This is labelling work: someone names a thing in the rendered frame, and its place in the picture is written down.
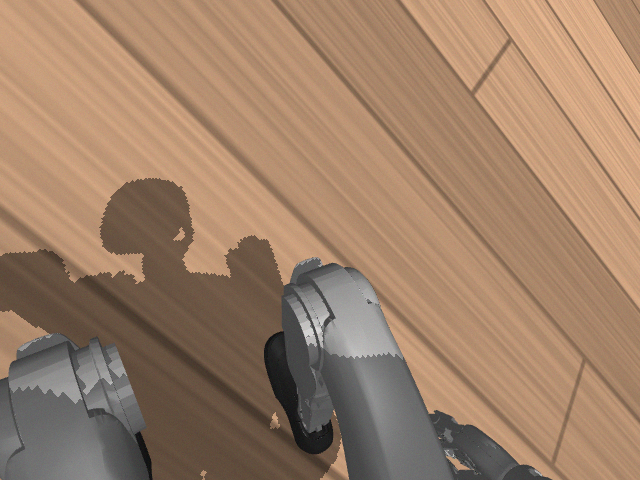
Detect left robot foot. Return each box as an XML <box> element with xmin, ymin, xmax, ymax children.
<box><xmin>135</xmin><ymin>432</ymin><xmax>153</xmax><ymax>480</ymax></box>

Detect right robot hand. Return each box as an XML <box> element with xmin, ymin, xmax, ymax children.
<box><xmin>429</xmin><ymin>410</ymin><xmax>520</xmax><ymax>480</ymax></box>

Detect right robot foot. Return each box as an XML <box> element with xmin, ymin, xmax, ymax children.
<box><xmin>264</xmin><ymin>331</ymin><xmax>333</xmax><ymax>454</ymax></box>

